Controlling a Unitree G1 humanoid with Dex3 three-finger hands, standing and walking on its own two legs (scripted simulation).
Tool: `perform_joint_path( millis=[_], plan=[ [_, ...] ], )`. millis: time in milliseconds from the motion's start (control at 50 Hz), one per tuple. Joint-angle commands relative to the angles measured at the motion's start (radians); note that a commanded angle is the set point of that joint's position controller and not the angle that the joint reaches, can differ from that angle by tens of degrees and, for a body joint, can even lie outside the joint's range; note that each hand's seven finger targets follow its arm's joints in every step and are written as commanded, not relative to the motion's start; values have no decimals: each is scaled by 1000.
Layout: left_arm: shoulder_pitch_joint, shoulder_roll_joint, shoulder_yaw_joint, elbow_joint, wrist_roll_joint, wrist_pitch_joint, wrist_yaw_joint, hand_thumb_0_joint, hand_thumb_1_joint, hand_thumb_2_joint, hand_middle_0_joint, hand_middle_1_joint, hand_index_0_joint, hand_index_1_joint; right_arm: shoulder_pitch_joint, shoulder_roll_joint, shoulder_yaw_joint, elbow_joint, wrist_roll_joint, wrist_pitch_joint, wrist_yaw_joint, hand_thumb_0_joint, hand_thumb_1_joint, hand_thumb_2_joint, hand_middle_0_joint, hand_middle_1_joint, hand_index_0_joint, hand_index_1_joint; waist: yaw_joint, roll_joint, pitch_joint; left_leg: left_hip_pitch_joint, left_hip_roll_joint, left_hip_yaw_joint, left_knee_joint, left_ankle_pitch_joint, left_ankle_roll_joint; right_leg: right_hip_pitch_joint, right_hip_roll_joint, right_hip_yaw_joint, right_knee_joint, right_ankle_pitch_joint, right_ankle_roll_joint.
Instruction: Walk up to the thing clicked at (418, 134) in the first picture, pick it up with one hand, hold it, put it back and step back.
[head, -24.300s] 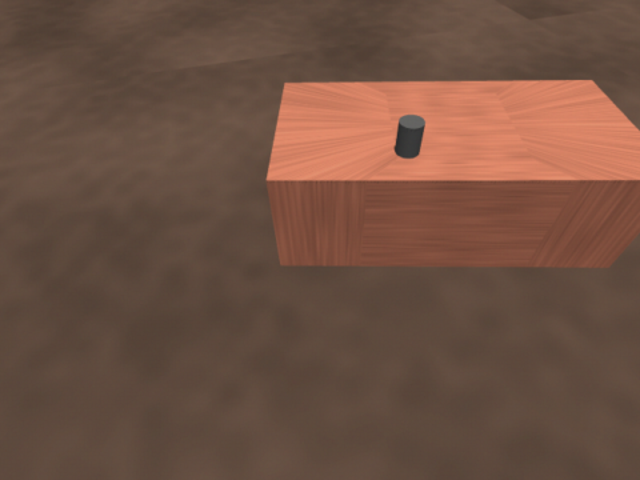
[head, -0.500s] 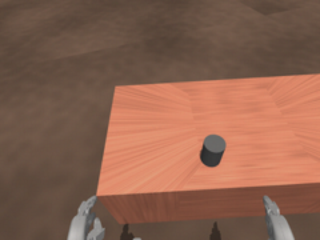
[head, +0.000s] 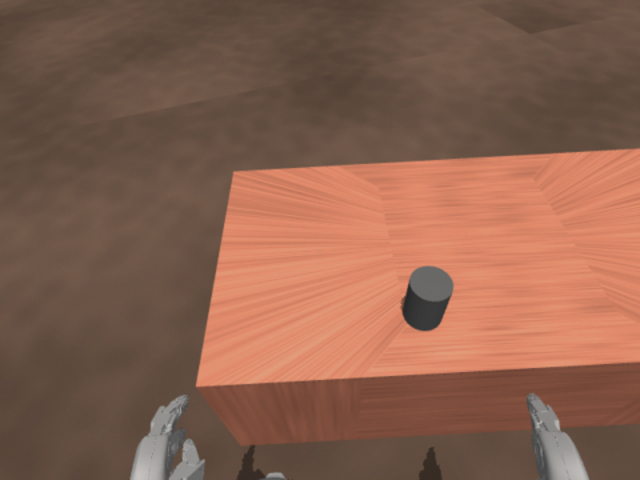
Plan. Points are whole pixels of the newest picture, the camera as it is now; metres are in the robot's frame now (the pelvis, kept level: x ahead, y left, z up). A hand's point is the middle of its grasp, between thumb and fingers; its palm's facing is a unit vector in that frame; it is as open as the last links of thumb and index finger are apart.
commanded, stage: home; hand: right
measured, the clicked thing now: (426, 299) +0.50 -0.17 -0.22
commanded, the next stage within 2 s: stand in 0.16 s
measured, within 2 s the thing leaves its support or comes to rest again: neither
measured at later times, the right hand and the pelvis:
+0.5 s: hand out of the picture +0.15 -0.21 -0.09, palm faces -0.03 +0.94 -0.35, open 14.5 cm; pelvis +0.00 +0.00 +0.01, yaw +0 degrees
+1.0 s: hand out of the picture +0.08 -0.24 -0.11, palm faces -0.03 +0.93 -0.36, open 7.5 cm; pelvis +0.01 +0.00 +0.04, yaw +1 degrees
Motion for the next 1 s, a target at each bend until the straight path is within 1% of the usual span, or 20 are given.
perform_joint_path(
  millis=[0, 40, 120, 160, 220, 240, 280, 340, 360, 380, 420, 460, 500, 580, 600, 640, 720, 780, 840, 980],
  plan=[
    [-74, 123, 48, -156, -2, -64, 14, 0, 896, 902, -201, -304, -201, -304, -40, -78, -38, -157, -7, -55, -10, 0, 538, -58, 52, 53, 52, 53, 7, 13, -64, 169, -27, 28, -129, 35, 18, -99, 12, -17, -209, 135, -7],
    [-76, 123, 52, -155, -3, -67, 17, 0, 896, 902, -201, -304, -201, -304, -50, -103, -59, -187, -10, -58, -13, 0, 537, -58, 52, 53, 52, 53, 5, 6, -93, 182, -25, 25, -135, 23, 19, -89, 19, -28, -206, 124, -10],
    [-80, 123, 47, -158, -4, -71, 16, 0, 896, 902, -201, -304, -201, -304, -30, -85, -37, -180, -6, -57, -12, 0, 531, -61, 52, 54, 52, 54, 1, -4, -80, 175, -24, 26, -134, 20, 18, -101, 19, -25, -207, 119, -9],
    [-72, 122, 49, -154, -3, -74, 18, 0, 896, 902, -201, -304, -201, -304, -34, -105, -61, -198, -10, -58, -17, 0, 539, -57, 52, 52, 51, 52, -1, 0, -118, 189, -24, 28, -120, 54, 21, -78, 16, -21, -201, 162, -6],
    [-77, 118, 45, -152, -3, -73, 22, 0, 896, 902, -201, -304, -201, -304, -36, -104, -59, -205, -9, -59, -14, 0, 534, -60, 52, 53, 52, 53, -2, -2, -95, 184, -23, 26, -129, 47, 19, -88, 22, -32, -195, 149, -9],
    [-73, 117, 46, -149, -3, -74, 24, 0, 896, 902, -201, -304, -201, -304, -35, -95, -45, -183, -10, -55, -14, 0, 543, -54, 51, 52, 51, 52, 11, 8, -106, 186, -23, 26, -132, 58, 16, -85, 24, -34, -191, 159, -11],
    [-79, 116, 45, -146, -3, -78, 25, 0, 899, 900, -200, -300, -200, -300, -43, -100, -53, -187, -10, -56, -13, 0, 383, -214, 200, 212, 200, 212, 8, 13, -90, 182, -21, 22, -139, 32, 15, -91, 25, -36, -191, 130, -13],
    [-74, 123, 46, -146, -2, -74, 25, 0, 899, 900, -200, -300, -200, -300, -25, -94, -42, -185, -7, -52, -13, 0, 143, -454, 200, 300, 200, 300, 3, -8, -90, 175, -24, 26, -126, 52, 19, -86, 19, -25, -197, 155, -5],
    [-102, 286, 74, 72, 134, 7, -35, 0, 899, 900, -200, -300, -200, -300, -175, -238, -100, 166, -114, -185, 45, 0, 63, -534, 200, 300, 200, 300, -30, 5, 1, 257, 31, -94, -115, 74, 76, -3, -44, 62, -248, 301, -50],
    [-72, 298, 100, 86, 133, 34, -73, 0, 899, 900, -200, -300, -200, -300, -142, -234, -105, 258, -120, -234, 72, 0, -17, -614, 200, 300, 200, 300, -24, -10, -35, 247, 31, -81, -98, 62, 97, 35, -57, 69, -259, 307, -65],
    [-99, 286, 102, 89, 116, 59, -100, 0, 899, 900, -200, -300, -200, -300, -161, -226, -93, 318, -108, -281, 99, 0, -177, -774, 200, 300, 200, 300, -21, -1, -16, 232, 26, -73, -127, 62, 91, 31, -59, 92, -278, 241, -88],
    [-115, 285, 95, 106, 82, 71, -123, 0, 899, 900, -200, -300, -200, -300, -169, -232, -85, 392, -83, -309, 123, 0, -337, -900, 200, 300, 200, 300, -18, -11, -17, 263, 37, -95, -148, 83, 90, 67, -46, 64, -296, 201, -75],
    [-77, 283, 95, 136, 61, 85, -136, 0, 899, 900, -200, -300, -200, -300, -182, -253, -93, 462, -62, -321, 129, 0, -497, -900, 200, 300, 200, 300, -10, 45, -27, 314, 52, -117, -165, 162, 92, 70, -27, 52, -297, 221, -65],
    [-85, 277, 97, 203, 61, 102, -143, 0, 899, 900, -200, -300, -200, -300, -216, -266, -94, 587, -57, -333, 127, 0, -817, -900, 200, 300, 200, 300, -10, 32, -3, 322, 77, -147, -224, 154, 94, 115, -14, 45, -317, 203, -64],
    [-74, 280, 99, 214, 59, 101, -144, 0, 899, 900, -200, -300, -200, -300, -231, -272, -95, 611, -57, -335, 126, 0, -897, -900, 200, 300, 200, 300, -4, 22, -11, 326, 72, -136, -200, 213, 96, 153, -28, 54, -332, 279, -63],
    [-82, 290, 103, 235, 57, 102, -142, 0, 899, 900, -200, -300, -200, -300, -229, -269, -92, 662, -54, -333, 120, 0, -900, -900, 200, 300, 200, 300, -10, -4, -8, 336, 63, -112, -193, 266, 90, 182, -41, 75, -354, 340, -65],
    [-73, 304, 104, 294, 51, 113, -142, 0, 899, 900, -200, -300, -200, -300, -245, -283, -86, 755, -47, -332, 117, 0, -900, -900, 200, 300, 200, 300, -13, 5, 40, 392, 66, -119, -245, 225, 82, 166, -50, 93, -432, 297, -68],
    [-58, 308, 102, 338, 44, 120, -138, 0, 899, 900, -200, -300, -200, -300, -253, -289, -81, 818, -45, -330, 112, 0, -900, -900, 200, 300, 200, 300, -11, 15, 31, 427, 74, -118, -260, 293, 80, 219, -57, 86, -457, 381, -60],
    [-76, 322, 102, 375, 40, 125, -137, 0, 899, 900, -200, -300, -200, -300, -246, -291, -72, 877, -39, -325, 111, 0, -900, -900, 200, 300, 200, 300, -25, -6, 67, 429, 70, -114, -318, 272, 68, 246, -68, 96, -512, 358, -58],
    [-64, 315, 90, 456, 31, 133, -137, 0, 899, 900, -200, -300, -200, -300, -281, -309, -61, 974, -36, -324, 108, 0, -900, -900, 200, 300, 200, 300, -13, 45, 94, 471, 97, -146, -429, 256, 58, 316, -57, 57, -560, 345, -43]
  ],
)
